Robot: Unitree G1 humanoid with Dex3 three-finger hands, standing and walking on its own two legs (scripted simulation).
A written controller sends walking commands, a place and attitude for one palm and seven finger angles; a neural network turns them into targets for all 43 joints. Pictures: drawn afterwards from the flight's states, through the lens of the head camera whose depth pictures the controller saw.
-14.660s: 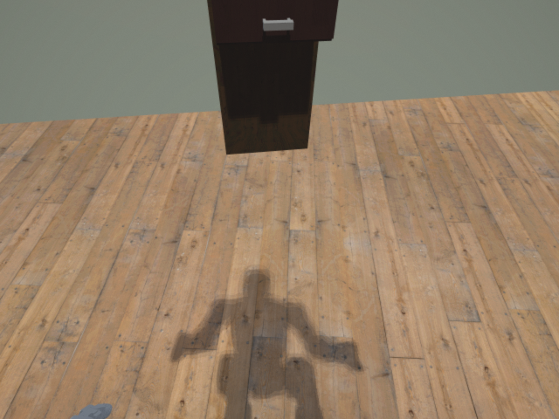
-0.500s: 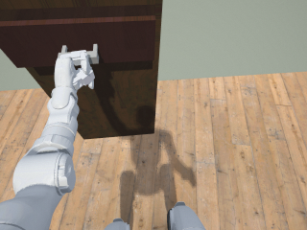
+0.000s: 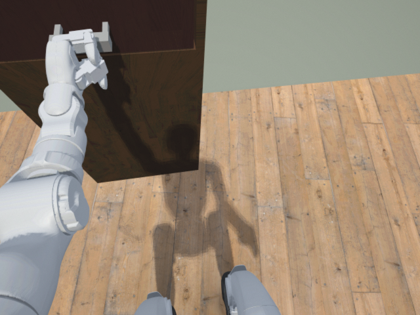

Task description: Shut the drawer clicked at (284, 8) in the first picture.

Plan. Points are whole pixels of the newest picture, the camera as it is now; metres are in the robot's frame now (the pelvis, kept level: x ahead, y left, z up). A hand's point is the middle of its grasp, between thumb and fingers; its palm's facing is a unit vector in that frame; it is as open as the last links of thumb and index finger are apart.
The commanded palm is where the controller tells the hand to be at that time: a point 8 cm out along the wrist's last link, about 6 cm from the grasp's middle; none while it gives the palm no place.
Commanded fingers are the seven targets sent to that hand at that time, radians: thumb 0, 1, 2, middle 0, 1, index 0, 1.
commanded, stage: push the drawer shut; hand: left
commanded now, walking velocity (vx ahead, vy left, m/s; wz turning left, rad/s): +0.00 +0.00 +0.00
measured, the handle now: (82, 35) +0.63 +0.15 +0.09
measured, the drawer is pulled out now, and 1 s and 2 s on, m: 0.00 0.00 0.00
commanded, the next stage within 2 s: pull the fist back off the drawer in 0.36 s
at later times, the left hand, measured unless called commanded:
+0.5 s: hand (96, 63) +0.56 +0.12 +0.09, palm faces +0.00 -1.00 -0.05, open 2.8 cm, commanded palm +0.58 +0.17 +0.10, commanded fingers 0.00 0.90 0.90 -1.40 -1.60 -1.40 -1.60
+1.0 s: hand (99, 65) +0.55 +0.12 +0.09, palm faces +0.00 -1.00 -0.02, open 3.0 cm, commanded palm +0.52 +0.16 +0.10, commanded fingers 0.00 0.90 0.90 -1.40 -1.60 -1.40 -1.60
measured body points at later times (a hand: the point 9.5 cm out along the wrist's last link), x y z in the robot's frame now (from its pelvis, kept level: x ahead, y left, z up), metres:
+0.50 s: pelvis -0.02 +0.00 -0.01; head +0.14 +0.02 +0.41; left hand +0.55 +0.18 +0.10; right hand -0.07 -0.25 -0.11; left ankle -0.03 +0.12 -0.68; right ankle +0.05 -0.14 -0.68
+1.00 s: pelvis -0.01 +0.01 +0.00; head +0.14 +0.01 +0.42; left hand +0.55 +0.17 +0.10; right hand -0.07 -0.24 -0.11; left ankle -0.03 +0.12 -0.68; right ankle +0.04 -0.14 -0.68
